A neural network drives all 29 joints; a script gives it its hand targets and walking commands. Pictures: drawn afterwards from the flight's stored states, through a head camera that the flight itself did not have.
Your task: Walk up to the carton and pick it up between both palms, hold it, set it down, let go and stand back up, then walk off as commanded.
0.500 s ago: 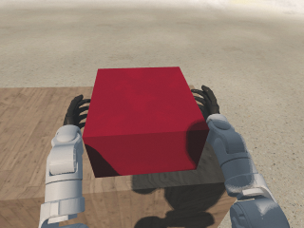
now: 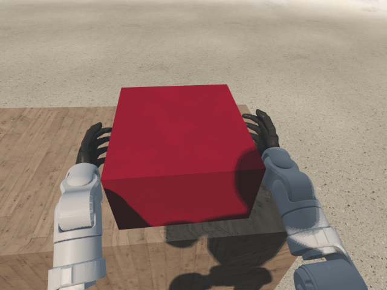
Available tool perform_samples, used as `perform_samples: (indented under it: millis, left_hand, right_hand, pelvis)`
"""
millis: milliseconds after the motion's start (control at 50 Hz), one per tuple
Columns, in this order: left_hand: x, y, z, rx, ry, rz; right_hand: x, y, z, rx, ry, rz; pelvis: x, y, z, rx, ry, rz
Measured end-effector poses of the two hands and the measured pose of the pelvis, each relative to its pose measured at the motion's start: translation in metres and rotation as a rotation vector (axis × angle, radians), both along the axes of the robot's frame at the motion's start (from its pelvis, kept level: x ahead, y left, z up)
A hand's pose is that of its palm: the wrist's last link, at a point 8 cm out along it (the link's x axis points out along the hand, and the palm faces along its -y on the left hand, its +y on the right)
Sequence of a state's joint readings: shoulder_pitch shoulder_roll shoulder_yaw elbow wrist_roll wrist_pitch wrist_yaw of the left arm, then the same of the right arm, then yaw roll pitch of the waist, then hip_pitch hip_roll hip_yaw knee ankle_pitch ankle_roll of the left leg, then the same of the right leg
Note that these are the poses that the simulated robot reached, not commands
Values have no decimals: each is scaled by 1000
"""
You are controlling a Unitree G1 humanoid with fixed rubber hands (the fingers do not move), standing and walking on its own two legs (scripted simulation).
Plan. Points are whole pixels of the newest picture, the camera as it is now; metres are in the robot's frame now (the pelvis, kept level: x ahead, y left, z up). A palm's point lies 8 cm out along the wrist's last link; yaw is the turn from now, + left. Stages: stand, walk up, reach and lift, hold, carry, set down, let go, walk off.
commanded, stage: hold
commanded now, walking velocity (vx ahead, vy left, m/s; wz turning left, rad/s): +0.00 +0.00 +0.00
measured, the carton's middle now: (179, 147) +0.40 +0.01 +0.14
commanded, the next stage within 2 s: none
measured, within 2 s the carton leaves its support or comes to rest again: neither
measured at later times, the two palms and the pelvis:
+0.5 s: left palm (91, 164) +0.34 +0.18 +0.16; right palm (268, 149) +0.35 -0.17 +0.17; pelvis +0.00 +0.00 +0.00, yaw +0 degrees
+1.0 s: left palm (89, 166) +0.33 +0.19 +0.16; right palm (268, 148) +0.35 -0.16 +0.18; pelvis -0.01 +0.00 +0.00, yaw +0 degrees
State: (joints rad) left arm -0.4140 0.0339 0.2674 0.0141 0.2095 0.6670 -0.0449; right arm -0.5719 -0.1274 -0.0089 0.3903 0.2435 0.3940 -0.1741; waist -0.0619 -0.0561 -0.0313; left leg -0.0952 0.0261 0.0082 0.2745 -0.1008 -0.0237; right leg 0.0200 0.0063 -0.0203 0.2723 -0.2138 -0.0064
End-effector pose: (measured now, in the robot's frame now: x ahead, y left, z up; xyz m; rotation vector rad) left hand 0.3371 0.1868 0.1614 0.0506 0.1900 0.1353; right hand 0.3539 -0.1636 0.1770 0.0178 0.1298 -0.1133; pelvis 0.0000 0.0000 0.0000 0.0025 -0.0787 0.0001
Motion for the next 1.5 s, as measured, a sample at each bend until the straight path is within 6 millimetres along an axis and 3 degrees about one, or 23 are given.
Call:
perform_samples:
  millis: [1500]
  left_hand:
    - [-1, 0, -2, 1, 8, 5]
  right_hand:
    - [0, 0, -1, 3, 0, 6]
  pelvis:
    - [-4, 1, 0, -3, 14, 2]
